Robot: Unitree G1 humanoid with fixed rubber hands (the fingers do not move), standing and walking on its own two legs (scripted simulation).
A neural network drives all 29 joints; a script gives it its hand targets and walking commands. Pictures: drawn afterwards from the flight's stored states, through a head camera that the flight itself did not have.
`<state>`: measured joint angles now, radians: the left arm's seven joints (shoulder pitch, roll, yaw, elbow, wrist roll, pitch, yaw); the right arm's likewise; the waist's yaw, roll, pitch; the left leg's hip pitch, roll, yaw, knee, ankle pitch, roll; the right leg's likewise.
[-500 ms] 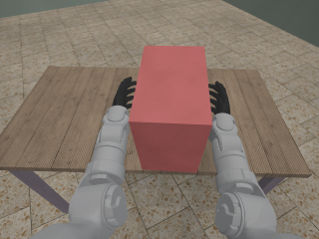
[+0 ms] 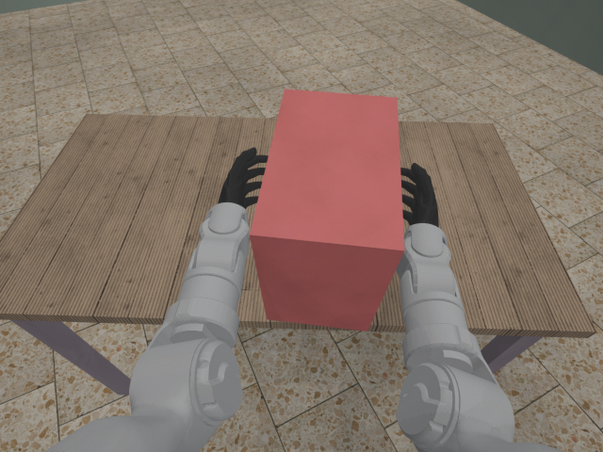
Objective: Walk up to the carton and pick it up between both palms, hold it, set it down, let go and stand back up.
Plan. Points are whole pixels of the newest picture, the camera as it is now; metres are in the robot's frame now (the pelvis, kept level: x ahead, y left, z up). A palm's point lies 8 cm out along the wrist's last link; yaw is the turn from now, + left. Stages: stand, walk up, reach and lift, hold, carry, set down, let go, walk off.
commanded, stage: set down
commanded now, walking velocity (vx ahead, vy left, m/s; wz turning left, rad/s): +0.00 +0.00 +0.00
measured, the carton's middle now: (327, 215) +0.44 -0.06 +0.04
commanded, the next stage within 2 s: none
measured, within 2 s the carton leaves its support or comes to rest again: rests again in 0.94 s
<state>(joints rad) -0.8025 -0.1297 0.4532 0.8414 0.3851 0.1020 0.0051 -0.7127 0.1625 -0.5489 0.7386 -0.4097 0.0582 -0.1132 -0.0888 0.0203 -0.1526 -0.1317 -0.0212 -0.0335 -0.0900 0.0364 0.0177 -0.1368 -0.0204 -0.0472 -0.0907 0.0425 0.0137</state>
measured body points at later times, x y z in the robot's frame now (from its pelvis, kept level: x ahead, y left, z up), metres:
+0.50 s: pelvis +0.00 +0.00 +0.00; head +0.05 +0.00 +0.45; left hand +0.44 +0.07 +0.07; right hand +0.40 -0.19 +0.06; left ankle -0.03 +0.11 -0.75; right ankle -0.02 -0.13 -0.75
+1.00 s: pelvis +0.00 +0.00 +0.00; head +0.06 +0.00 +0.44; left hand +0.44 +0.08 +0.06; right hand +0.40 -0.18 +0.05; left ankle -0.03 +0.11 -0.75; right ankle -0.02 -0.13 -0.75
